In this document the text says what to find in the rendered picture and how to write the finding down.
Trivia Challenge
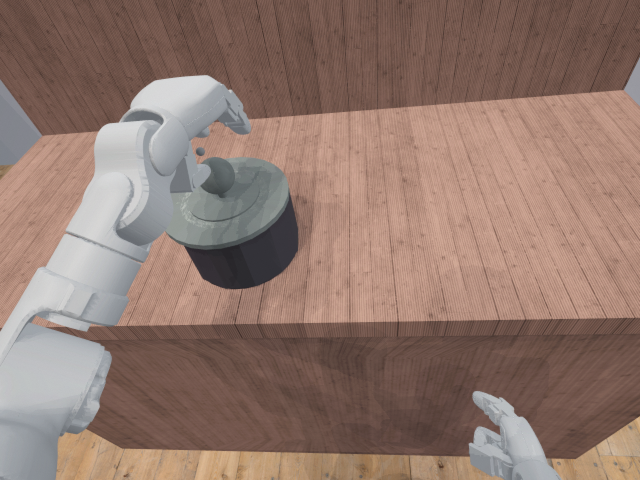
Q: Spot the right robot hand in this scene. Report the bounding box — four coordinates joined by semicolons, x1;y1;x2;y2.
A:
469;391;548;480

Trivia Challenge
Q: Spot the left robot hand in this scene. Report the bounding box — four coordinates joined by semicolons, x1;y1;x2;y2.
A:
130;75;251;193

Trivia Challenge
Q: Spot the knob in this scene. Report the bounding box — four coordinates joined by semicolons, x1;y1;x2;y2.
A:
200;157;235;194

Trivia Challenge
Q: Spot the robot right forearm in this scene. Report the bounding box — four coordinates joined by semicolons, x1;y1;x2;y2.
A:
512;460;562;480

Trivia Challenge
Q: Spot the robot left forearm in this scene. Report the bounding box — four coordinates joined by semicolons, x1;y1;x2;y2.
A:
0;104;189;366

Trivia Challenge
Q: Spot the table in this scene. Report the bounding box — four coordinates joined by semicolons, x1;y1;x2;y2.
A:
0;0;640;459

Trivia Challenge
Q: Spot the pot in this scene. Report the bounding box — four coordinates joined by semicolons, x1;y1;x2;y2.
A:
184;192;298;289

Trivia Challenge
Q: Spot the lid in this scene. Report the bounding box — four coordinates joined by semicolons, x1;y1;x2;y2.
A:
165;157;290;250

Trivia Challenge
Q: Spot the robot left upper arm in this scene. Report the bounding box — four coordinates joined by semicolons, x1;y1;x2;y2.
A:
0;323;112;480

